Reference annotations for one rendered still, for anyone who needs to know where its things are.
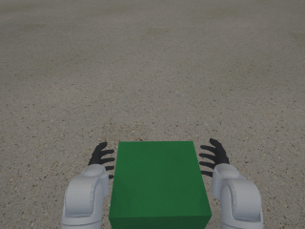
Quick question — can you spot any robot right hand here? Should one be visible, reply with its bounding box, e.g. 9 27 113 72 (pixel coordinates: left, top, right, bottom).
199 138 230 177

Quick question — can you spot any robot left hand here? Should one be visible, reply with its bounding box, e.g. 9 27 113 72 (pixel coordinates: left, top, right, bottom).
88 141 115 179

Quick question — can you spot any robot left forearm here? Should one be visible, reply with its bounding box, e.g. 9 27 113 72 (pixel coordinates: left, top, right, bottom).
61 164 110 229

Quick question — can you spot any robot right forearm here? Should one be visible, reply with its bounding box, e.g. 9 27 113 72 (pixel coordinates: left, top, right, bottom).
211 163 264 229

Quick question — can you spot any carton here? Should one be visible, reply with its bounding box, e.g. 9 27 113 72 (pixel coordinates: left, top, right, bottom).
109 141 212 229

